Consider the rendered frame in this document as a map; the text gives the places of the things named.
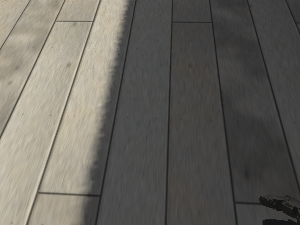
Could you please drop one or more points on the robot right hand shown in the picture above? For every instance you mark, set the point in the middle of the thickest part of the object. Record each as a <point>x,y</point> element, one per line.
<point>287,204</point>

